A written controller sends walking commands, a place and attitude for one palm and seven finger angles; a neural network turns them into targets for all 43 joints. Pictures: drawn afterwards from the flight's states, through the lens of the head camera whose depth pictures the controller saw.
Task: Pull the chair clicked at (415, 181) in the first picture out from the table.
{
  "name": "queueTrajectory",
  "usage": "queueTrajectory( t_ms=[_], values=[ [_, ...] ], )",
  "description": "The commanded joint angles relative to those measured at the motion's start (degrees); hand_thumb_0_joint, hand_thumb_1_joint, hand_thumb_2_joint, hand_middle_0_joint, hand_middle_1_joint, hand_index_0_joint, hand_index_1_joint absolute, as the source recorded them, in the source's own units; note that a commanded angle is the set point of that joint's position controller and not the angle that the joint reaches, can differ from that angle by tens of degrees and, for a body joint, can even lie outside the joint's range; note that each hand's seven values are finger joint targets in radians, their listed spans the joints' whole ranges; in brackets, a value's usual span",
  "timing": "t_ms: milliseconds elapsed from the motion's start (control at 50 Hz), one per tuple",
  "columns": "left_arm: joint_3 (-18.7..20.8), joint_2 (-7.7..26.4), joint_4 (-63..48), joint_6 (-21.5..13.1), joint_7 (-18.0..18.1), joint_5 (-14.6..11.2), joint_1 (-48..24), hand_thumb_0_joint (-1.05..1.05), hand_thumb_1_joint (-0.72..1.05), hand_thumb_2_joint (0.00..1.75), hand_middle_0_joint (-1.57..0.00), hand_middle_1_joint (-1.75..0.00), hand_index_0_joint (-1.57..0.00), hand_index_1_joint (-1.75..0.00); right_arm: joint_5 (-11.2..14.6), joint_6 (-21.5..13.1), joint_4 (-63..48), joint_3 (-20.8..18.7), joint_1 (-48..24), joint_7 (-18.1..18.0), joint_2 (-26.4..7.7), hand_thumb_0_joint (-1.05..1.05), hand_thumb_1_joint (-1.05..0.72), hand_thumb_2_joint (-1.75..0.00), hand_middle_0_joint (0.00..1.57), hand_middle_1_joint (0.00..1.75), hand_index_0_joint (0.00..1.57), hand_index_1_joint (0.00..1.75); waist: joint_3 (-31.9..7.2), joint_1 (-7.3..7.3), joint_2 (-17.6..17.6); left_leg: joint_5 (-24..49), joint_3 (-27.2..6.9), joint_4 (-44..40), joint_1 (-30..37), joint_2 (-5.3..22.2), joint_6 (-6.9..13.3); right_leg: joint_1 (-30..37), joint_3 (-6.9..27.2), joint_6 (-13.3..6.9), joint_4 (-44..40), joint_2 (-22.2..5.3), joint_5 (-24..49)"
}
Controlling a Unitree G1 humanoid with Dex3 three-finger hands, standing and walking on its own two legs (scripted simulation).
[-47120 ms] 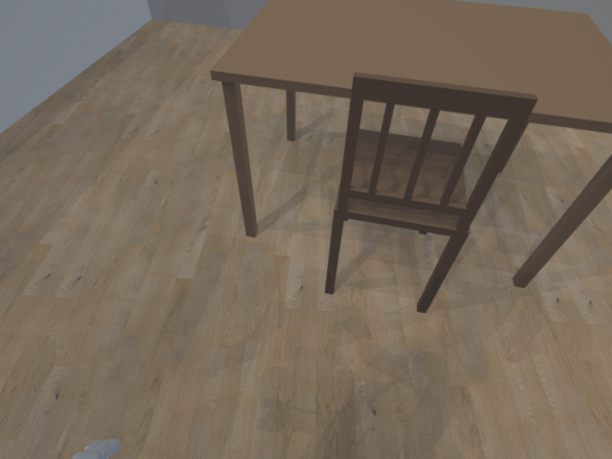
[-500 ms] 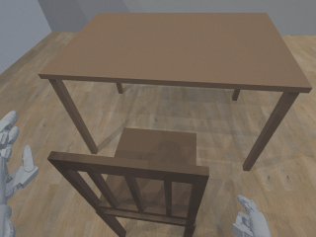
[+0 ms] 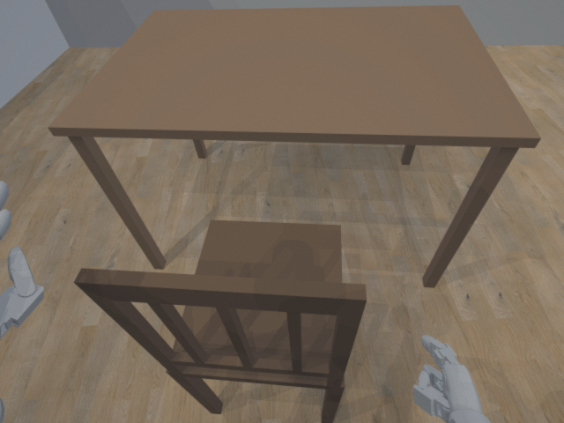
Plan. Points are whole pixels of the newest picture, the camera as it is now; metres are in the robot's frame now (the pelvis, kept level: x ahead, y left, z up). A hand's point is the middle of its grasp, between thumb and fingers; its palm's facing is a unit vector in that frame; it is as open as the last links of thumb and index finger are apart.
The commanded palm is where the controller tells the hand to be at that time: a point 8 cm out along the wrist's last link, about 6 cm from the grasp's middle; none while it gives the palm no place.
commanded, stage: step back with the hand held close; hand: left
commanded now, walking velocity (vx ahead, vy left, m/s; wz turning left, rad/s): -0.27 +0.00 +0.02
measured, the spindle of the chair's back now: (238, 337) +0.26 +0.11 -0.09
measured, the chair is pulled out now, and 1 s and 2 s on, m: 0.30 0.30 0.30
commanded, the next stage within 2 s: stop stepping back and stand still in 1.52 s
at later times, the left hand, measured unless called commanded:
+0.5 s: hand (20, 364) +0.14 +0.27 +0.15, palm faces +0.41 -0.75 -0.52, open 7.4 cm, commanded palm +0.08 +0.31 +0.18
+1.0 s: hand out of the picture +0.12 +0.28 +0.16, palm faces +0.43 -0.72 -0.54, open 7.4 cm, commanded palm +0.05 +0.31 +0.18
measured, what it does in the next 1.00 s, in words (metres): shifts its weight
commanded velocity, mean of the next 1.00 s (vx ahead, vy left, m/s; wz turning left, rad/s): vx -0.32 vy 0.00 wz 0.02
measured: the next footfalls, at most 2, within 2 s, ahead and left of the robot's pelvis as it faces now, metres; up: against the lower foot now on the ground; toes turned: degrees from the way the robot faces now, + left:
left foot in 1.26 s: -0.13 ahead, +0.06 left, +0.00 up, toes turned +2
right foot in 1.48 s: -0.16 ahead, -0.13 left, +0.00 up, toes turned +0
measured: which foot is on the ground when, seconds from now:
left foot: down 0.00-1.00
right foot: down 0.00-1.00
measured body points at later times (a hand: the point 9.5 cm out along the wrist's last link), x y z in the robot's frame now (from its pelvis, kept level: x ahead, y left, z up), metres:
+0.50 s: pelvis -0.06 +0.00 -0.01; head -0.02 -0.01 +0.44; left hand +0.11 +0.30 +0.18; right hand +0.12 -0.24 -0.11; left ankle -0.03 +0.11 -0.74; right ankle -0.01 -0.13 -0.74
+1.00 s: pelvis -0.08 +0.01 -0.02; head -0.03 +0.01 +0.43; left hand +0.09 +0.32 +0.19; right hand +0.10 -0.22 -0.11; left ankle -0.03 +0.11 -0.74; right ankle -0.05 -0.13 -0.74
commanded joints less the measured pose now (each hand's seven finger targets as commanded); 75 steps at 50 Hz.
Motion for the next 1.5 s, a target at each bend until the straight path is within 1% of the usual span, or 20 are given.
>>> queueTrajectory(
  t_ms=[0,180,320,420,500,560,740,820,860,920,980,1020,1080,1140,1200,1240,1280,1340,1440,1480],
  values=[
    [4.08,8.10,-9.17,-2.80,0.22,0.45,6.77,0.00,0.90,0.90,-0.20,-0.30,-0.20,-0.30,0.17,0.41,-9.92,-2.92,-4.65,-0.76,-5.94,0.00,-0.90,-0.90,0.20,0.30,0.20,0.30,-9.61,-1.08,-1.92,29.25,-4.28,-1.94,2.10,6.37,2.06,1.36,3.22,-1.56,0.44,-5.20,22.21],
    [9.54,13.34,-17.35,-5.11,2.04,-0.08,7.82,0.00,0.90,0.90,-0.20,-0.30,-0.20,-0.30,0.48,-0.09,-10.99,-3.13,-4.30,-1.88,-4.91,0.00,-0.90,-0.90,0.20,0.30,0.20,0.30,-11.19,-1.03,1.82,23.50,-6.01,-1.66,-2.97,7.39,2.25,-0.71,3.23,-1.79,3.77,-4.94,14.61],
    [7.74,11.46,-13.26,-4.68,2.60,-0.05,7.64,0.00,0.90,0.90,-0.20,-0.30,-0.20,-0.30,0.59,-0.80,-10.03,-3.88,-2.90,-2.15,-5.39,0.00,-0.90,-0.90,0.20,0.30,0.20,0.30,-9.23,-2.17,-7.60,4.15,-4.93,4.31,-7.10,3.72,1.47,-6.65,9.44,-3.94,-2.03,-8.75,8.76],
    [8.57,13.20,-15.33,-5.09,3.60,0.48,5.57,0.00,0.90,0.90,-0.20,-0.30,-0.20,-0.30,0.41,-1.39,-10.14,-3.30,-3.19,-2.52,-5.34,0.00,-0.90,-0.90,0.20,0.30,0.20,0.30,-7.24,-2.14,-7.29,-3.34,-5.97,1.67,-9.55,3.67,2.13,-9.71,8.81,-3.62,-3.35,-8.26,-2.38],
    [9.48,13.68,-18.33,-6.26,4.00,1.16,5.42,0.00,0.90,0.90,-0.20,-0.30,-0.20,-0.30,0.30,-2.33,-11.00,-2.77,-3.63,-2.91,-6.27,0.00,-0.90,-0.90,0.20,0.30,0.20,0.30,-6.86,-1.72,3.36,-7.41,-10.50,-7.79,-16.75,8.19,3.85,-3.33,3.13,-0.90,3.97,-2.67,-2.21],
    [10.55,13.76,-15.81,-6.56,3.90,1.23,6.81,0.00,0.90,0.90,-0.20,-0.30,-0.20,-0.30,0.33,-3.02,-10.58,-3.00,-3.28,-2.81,-6.10,0.00,-0.90,-0.90,0.20,0.30,0.20,0.30,-7.00,-1.48,6.41,-8.57,-10.76,-8.90,-21.93,9.39,4.42,1.25,2.12,-0.69,8.23,-1.94,0.53],
    [8.49,12.64,-17.52,-7.83,3.58,0.90,5.19,0.00,0.90,0.90,-0.20,-0.30,-0.20,-0.30,-0.43,-3.68,-9.64,-3.37,-0.49,-1.67,-5.54,0.00,-0.90,-0.90,0.20,0.30,0.20,0.30,-6.51,-2.41,-5.95,-8.24,-6.33,4.81,-14.12,2.95,1.60,-10.26,10.92,-5.69,-3.93,-9.41,-1.32],
    [10.33,13.40,-18.21,-8.72,4.02,1.02,6.47,0.00,0.90,0.90,-0.20,-0.30,-0.20,-0.30,-0.38,-3.65,-9.99,-3.30,-1.93,-2.12,-5.60,0.00,-0.90,-0.90,0.20,0.30,0.20,0.30,-7.35,-2.12,-0.08,-7.27,-10.24,-3.30,-17.24,6.76,2.94,-6.60,5.69,-3.19,2.07,-4.45,-1.21],
    [11.80,14.07,-18.60,-9.12,4.05,1.32,6.53,0.00,0.90,0.90,-0.20,-0.30,-0.20,-0.30,-0.58,-4.07,-9.89,-3.16,-2.96,-2.59,-6.06,0.00,-0.90,-0.90,0.20,0.30,0.20,0.30,-7.48,-1.95,8.26,-8.74,-13.91,-10.42,-23.91,11.31,5.05,0.04,1.55,-0.89,11.88,-0.26,0.38],
    [11.00,12.92,-20.01,-9.75,3.29,0.90,5.67,0.00,0.90,0.90,-0.20,-0.30,-0.20,-0.30,-1.20,-5.49,-9.09,-3.48,-1.60,-2.09,-5.09,0.00,-0.90,-0.90,0.20,0.30,0.20,0.30,-8.98,-1.68,6.88,8.25,-14.13,-6.92,-19.31,13.82,6.28,-2.93,2.29,-0.93,16.19,0.21,-3.66],
    [9.50,11.60,-18.64,-10.02,2.04,0.29,7.64,0.00,0.90,0.90,-0.20,-0.30,-0.20,-0.30,-1.73,-6.43,-7.31,-3.68,-0.38,-1.11,-4.86,0.00,-0.90,-0.90,0.20,0.30,0.20,0.30,-10.36,-1.35,5.64,25.38,-12.12,-0.37,-9.30,12.94,5.22,-5.20,2.78,-2.14,7.25,-1.57,1.56],
    [9.04,11.72,-18.65,-10.24,1.41,0.50,6.53,0.00,0.90,0.90,-0.20,-0.30,-0.20,-0.30,-1.68,-6.50,-6.91,-3.83,-0.32,-0.67,-5.13,0.00,-0.90,-0.90,0.20,0.30,0.20,0.30,-11.93,-1.50,0.03,23.16,-9.24,5.63,-8.51,9.59,3.16,-3.38,5.67,-3.81,2.72,-4.20,15.89],
    [9.64,13.37,-19.28,-10.11,1.80,-0.45,7.34,0.00,0.90,0.90,-0.20,-0.30,-0.20,-0.30,-0.67,-5.32,-7.24,-5.02,0.55,-0.56,-3.90,0.00,-0.90,-0.90,0.20,0.30,0.20,0.30,-14.34,-2.56,-13.73,-1.95,-2.50,21.45,-10.83,-0.70,-1.11,-4.13,19.05,-11.84,-4.89,-18.77,29.58],
    [11.65,14.24,-17.29,-9.04,3.01,0.94,7.24,0.00,0.90,0.90,-0.20,-0.30,-0.20,-0.30,-0.51,-3.54,-7.95,-3.82,-3.23,-1.26,-2.16,0.00,-0.90,-0.90,0.20,0.30,0.20,0.30,-10.20,-2.69,-12.97,-12.33,-6.71,24.42,-15.88,0.58,-0.75,-2.83,13.82,-12.62,-2.38,-18.56,33.80],
    [13.48,15.15,-18.32,-10.06,3.45,0.91,10.15,0.00,0.90,0.90,-0.20,-0.30,-0.20,-0.30,-0.21,-2.12,-7.68,-3.27,-2.65,-2.22,-2.80,0.00,-0.90,-0.90,0.20,0.30,0.20,0.30,-12.37,-3.20,-8.38,5.93,-2.50,-3.25,-8.66,0.80,-0.18,0.94,6.78,-5.64,6.43,-10.59,33.46],
    [13.30,15.28,-21.80,-11.55,2.69,0.13,9.03,0.00,0.90,0.90,-0.20,-0.30,-0.20,-0.30,-0.35,-3.34,-8.19,-4.81,-2.47,-2.01,-4.24,0.00,-0.90,-0.90,0.20,0.30,0.20,0.30,-12.98,-2.64,4.56,37.04,-13.06,-6.50,-1.05,14.68,5.80,-9.30,1.87,0.06,17.84,-1.58,4.64],
    [12.70,14.02,-19.31,-10.91,2.16,-0.66,11.21,0.00,0.90,0.90,-0.20,-0.30,-0.20,-0.30,-2.21,-5.51,-7.63,-4.52,-2.37,-1.35,-3.06,0.00,-0.90,-0.90,0.20,0.30,0.20,0.30,-12.47,-2.29,12.45,42.26,-16.82,-6.25,-4.45,19.85,10.61,-14.65,6.14,0.59,33.78,1.29,-17.74],
    [9.95,12.33,-24.47,-11.07,2.10,0.52,5.85,0.00,0.90,0.90,-0.20,-0.30,-0.20,-0.30,-1.74,-7.52,-5.97,-5.40,-0.22,0.25,-4.63,0.00,-0.90,-0.90,0.20,0.30,0.20,0.30,-11.41,-1.96,10.22,53.85,-8.48,0.40,3.50,15.24,6.43,-15.22,4.21,-1.64,20.56,-0.15,-8.75],
    [12.15,14.40,-19.83,-11.14,0.74,-0.14,9.12,0.00,0.90,0.90,-0.20,-0.30,-0.20,-0.30,-1.91,-8.81,-6.20,-3.90,-1.73,0.16,-4.86,0.00,-0.90,-0.90,0.20,0.30,0.20,0.30,-7.54,-1.42,4.90,17.12,-10.21,2.06,-10.47,12.63,3.91,-0.71,0.38,-2.46,-0.21,-2.40,7.90],
    [13.47,15.74,-17.52,-12.00,0.55,-0.30,6.91,0.00,0.90,0.90,-0.20,-0.30,-0.20,-0.30,-1.57,-8.58,-6.17,-3.59,-1.06,-0.33,-3.76,0.00,-0.90,-0.90,0.20,0.30,0.20,0.30,-6.54,-2.80,-6.16,-1.76,-3.66,11.22,-14.89,4.20,0.44,-2.99,8.78,-6.19,-4.30,-9.98,21.47]
  ],
)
